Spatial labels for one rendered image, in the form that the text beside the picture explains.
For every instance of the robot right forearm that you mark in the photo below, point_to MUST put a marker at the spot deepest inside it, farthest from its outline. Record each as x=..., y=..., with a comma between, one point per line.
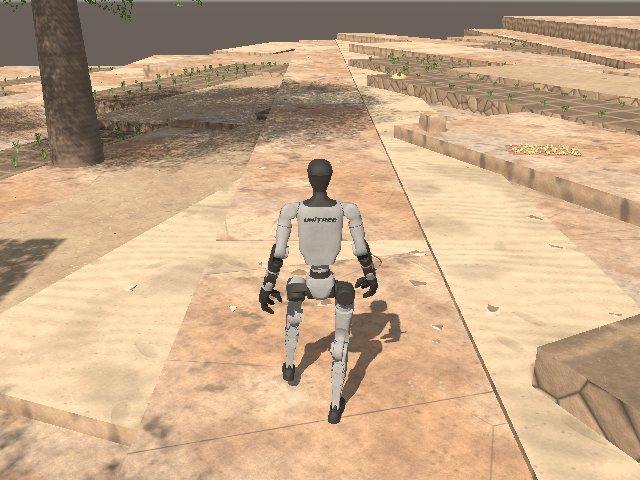
x=367, y=264

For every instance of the robot right hand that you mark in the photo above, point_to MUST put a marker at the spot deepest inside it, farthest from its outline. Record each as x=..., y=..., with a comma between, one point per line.
x=366, y=283

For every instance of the robot left upper arm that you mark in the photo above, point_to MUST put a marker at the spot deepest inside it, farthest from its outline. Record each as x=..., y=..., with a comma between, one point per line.
x=287, y=212

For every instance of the robot left forearm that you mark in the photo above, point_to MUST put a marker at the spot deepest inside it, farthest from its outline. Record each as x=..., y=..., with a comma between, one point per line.
x=272, y=272

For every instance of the robot right upper arm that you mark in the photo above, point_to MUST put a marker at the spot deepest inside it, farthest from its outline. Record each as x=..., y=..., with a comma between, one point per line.
x=351, y=212

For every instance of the left robot foot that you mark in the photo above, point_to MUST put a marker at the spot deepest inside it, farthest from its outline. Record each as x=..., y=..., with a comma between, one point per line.
x=288, y=373

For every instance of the robot left hand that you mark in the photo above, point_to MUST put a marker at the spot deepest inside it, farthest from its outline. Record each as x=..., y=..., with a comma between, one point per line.
x=264, y=299

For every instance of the right robot shin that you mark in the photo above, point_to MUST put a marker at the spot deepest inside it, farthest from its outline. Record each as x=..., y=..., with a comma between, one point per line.
x=338, y=374

